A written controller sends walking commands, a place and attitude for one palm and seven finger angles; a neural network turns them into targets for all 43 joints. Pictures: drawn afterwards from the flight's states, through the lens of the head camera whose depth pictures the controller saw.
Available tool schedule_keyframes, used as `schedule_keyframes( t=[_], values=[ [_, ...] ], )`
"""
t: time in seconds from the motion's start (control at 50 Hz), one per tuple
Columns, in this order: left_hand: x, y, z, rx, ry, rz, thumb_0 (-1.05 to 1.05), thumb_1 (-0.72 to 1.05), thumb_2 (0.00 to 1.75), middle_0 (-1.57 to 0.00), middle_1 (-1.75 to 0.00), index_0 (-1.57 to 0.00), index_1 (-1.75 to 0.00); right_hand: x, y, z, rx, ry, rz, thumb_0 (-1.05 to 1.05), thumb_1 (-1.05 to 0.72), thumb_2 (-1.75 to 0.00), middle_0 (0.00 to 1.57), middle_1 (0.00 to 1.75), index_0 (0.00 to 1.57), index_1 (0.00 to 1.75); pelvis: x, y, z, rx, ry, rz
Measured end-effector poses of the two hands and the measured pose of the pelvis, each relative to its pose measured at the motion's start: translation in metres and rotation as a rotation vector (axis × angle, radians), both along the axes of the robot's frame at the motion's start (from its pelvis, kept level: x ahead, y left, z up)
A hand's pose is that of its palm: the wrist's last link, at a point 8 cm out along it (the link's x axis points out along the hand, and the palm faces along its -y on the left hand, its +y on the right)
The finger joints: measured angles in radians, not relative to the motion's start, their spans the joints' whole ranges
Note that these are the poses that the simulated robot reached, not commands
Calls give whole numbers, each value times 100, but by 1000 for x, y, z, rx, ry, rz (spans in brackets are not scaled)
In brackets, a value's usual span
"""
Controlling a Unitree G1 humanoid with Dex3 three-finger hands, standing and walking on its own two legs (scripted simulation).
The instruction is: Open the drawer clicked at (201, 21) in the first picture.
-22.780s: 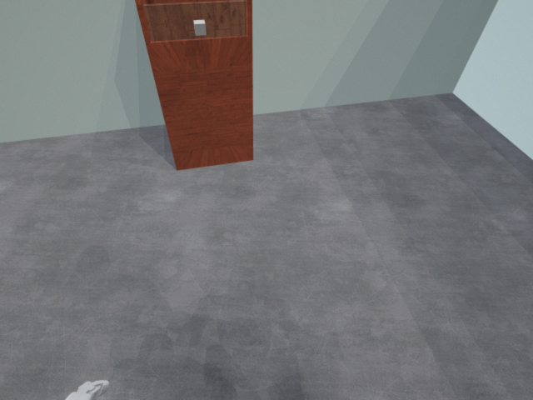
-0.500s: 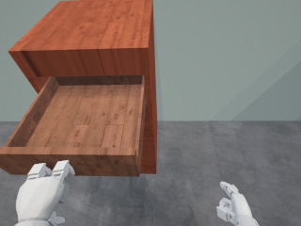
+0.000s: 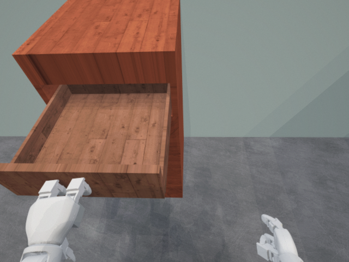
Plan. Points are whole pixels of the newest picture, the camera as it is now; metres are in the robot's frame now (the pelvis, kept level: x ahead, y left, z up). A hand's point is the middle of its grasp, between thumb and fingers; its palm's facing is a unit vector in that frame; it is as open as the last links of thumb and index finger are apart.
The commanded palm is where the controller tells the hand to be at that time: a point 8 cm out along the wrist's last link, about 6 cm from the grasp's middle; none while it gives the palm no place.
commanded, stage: lift the hand off the handle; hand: left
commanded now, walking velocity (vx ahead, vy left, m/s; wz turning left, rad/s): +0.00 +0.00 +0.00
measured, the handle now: (72, 204) +0.21 +0.26 +0.03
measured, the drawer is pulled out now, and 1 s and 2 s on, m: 0.29 0.29 0.29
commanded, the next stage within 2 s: draw the hand back to the body in 1.22 s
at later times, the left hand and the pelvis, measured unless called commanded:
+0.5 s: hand (50, 205) +0.19 +0.27 +0.08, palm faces +0.07 -0.07 -0.99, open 13.2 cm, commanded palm +0.16 +0.27 +0.15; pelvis +0.01 +0.01 +0.02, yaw +0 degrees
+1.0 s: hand (35, 179) +0.20 +0.26 +0.16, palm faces +0.13 -0.08 -0.99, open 13.9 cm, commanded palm +0.16 +0.26 +0.22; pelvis +0.02 +0.01 +0.04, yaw +1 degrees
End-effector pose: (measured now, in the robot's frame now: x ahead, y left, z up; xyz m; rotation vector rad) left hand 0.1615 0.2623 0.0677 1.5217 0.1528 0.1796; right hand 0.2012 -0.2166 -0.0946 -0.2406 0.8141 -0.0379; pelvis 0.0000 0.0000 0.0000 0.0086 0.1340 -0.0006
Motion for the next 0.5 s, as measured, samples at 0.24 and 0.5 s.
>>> schedule_keyframes(
  t=[0.24,0.5],
  values=[
    [2,7,30,-3,-23,-8,0,-49,30,-32,-121,-43,-122,5,14,14,18,-39,6,1,-91,-90,20,30,20,30,3,7,9,-5,-49,-1],
    [3,9,69,-34,-49,16,0,-49,30,-32,-120,-44,-124,27,30,33,29,-82,62,1,-91,-90,20,30,20,30,9,14,21,-11,-98,8]
  ],
)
